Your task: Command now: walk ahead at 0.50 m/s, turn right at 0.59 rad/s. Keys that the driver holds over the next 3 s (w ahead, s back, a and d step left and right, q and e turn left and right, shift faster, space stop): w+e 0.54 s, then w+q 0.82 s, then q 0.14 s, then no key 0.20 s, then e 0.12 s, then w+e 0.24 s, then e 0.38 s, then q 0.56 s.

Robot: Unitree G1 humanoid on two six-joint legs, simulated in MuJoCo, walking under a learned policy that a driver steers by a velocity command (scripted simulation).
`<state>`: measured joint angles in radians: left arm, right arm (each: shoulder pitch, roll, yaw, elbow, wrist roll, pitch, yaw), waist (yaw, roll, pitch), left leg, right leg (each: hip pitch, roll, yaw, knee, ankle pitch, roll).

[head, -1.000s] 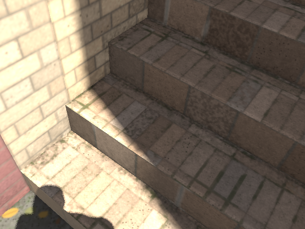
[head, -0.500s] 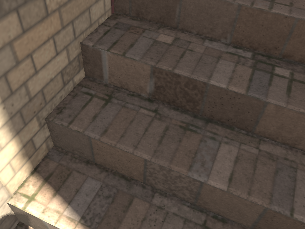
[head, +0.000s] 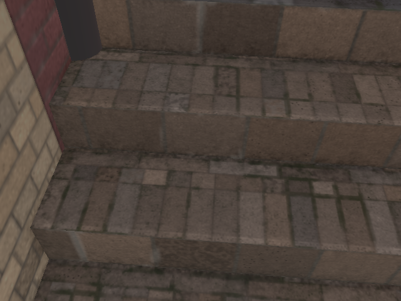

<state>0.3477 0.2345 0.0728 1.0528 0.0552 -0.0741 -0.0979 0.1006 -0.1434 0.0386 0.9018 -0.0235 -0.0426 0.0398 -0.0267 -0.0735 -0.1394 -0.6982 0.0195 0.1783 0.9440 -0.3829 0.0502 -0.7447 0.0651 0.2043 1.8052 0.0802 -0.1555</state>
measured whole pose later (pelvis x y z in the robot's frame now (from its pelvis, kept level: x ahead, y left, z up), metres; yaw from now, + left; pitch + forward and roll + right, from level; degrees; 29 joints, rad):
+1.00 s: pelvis +0.55 +0.01 +0.33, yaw -16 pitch +7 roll +1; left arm 0.17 0.30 0.06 0.97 0.06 -0.06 -0.08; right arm 0.36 -0.22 0.00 0.93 -0.02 -0.06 0.08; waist -0.09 -0.06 -0.16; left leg -0.72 -0.13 -0.01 1.03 -0.43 0.08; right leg -0.77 0.04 0.17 1.68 0.03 -0.19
